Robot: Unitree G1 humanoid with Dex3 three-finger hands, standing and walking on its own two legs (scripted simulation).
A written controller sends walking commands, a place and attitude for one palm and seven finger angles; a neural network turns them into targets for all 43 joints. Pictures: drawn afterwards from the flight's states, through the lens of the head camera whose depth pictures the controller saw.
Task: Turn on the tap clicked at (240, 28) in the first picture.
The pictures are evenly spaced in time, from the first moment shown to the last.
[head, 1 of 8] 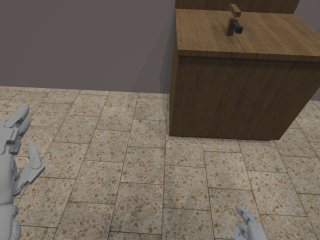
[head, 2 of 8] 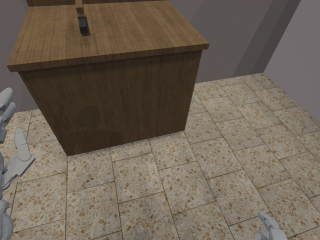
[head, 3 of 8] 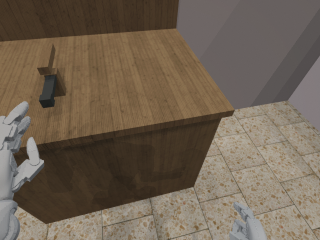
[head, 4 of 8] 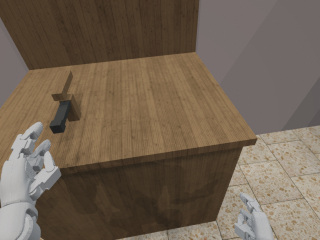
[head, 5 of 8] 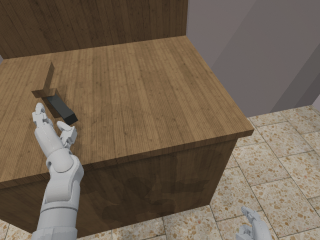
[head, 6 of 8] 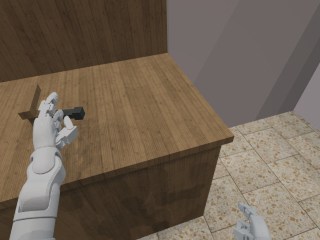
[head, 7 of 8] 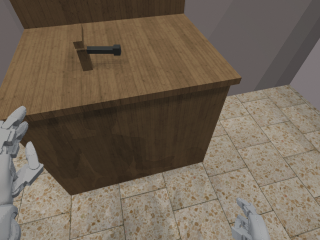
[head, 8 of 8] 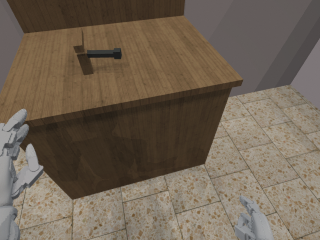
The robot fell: no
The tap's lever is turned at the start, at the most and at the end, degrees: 0 76 76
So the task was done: yes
